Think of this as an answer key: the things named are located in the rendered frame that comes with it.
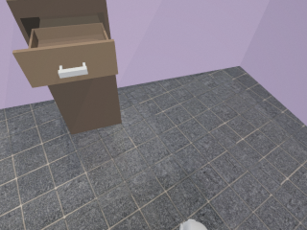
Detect cabinet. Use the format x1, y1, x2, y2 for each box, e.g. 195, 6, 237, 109
6, 0, 122, 135

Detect handle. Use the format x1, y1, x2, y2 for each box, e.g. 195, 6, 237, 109
58, 62, 88, 79

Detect robot right thigh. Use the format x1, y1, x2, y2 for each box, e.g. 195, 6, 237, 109
179, 220, 207, 230

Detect drawer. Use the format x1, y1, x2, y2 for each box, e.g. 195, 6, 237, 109
12, 22, 118, 88

